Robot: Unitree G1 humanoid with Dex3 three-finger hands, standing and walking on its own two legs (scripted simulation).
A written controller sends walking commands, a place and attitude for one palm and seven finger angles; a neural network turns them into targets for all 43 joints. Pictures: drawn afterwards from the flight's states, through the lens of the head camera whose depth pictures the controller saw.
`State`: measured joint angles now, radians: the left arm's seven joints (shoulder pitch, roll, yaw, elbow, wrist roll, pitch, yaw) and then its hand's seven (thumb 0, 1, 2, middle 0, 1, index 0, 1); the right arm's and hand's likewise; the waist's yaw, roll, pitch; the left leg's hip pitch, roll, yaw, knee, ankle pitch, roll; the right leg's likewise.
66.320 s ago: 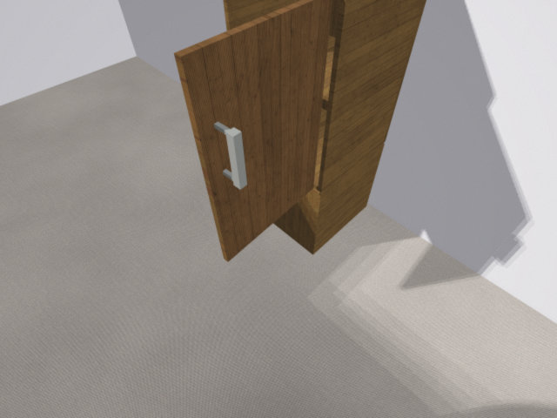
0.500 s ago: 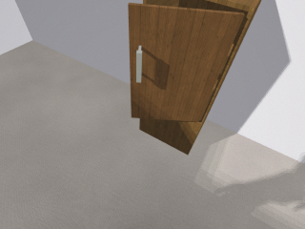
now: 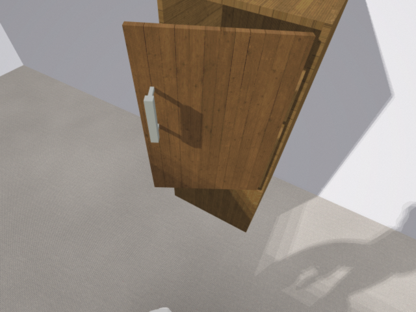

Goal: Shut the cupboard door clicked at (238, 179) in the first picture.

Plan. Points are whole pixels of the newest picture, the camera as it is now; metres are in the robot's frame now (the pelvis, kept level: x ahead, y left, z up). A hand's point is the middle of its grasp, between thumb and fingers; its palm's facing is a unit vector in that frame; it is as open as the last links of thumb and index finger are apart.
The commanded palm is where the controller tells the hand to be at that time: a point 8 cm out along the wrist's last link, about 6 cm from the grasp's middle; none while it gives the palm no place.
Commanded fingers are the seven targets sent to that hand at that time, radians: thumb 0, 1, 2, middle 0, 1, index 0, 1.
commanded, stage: take the last steps up to it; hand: left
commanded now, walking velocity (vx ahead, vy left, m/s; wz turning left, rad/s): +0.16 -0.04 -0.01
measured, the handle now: (153, 115) +0.56 +0.17 +0.04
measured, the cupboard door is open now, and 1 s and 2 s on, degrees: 29 29 29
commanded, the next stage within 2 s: come to a stop and stand still in 0.02 s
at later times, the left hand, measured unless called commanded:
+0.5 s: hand (139, 307) +0.16 +0.15 -0.17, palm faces +0.01 -0.97 -0.25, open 7.3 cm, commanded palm none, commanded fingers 0.00 0.90 0.90 -0.20 -0.30 -0.20 -0.30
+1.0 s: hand out of the picture +0.08 +0.20 -0.18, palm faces +0.03 -0.97 -0.24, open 7.4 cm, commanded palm none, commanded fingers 0.00 0.90 0.90 -0.20 -0.30 -0.20 -0.30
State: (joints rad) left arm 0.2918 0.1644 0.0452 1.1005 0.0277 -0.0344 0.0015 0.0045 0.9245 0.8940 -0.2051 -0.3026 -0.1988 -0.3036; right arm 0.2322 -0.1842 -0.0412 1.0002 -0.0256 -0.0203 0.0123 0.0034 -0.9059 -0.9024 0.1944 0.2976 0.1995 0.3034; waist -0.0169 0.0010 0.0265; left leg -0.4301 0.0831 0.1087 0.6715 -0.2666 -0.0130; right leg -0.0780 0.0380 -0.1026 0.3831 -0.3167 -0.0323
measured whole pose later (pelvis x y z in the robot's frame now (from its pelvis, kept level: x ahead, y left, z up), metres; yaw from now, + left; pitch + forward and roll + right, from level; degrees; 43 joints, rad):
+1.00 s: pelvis +0.06 +0.01 +0.00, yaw -1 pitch +0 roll +1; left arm 0.24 0.22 0.04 1.04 0.02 0.04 0.03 0.00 0.91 0.89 -0.20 -0.30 -0.20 -0.30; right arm 0.18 -0.14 -0.01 1.01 -0.01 0.02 -0.02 0.00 -0.90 -0.90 0.20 0.30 0.21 0.30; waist 0.03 -0.04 0.05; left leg -0.25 -0.02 0.07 0.48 -0.23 0.03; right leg -0.17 -0.02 0.03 0.49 -0.30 0.00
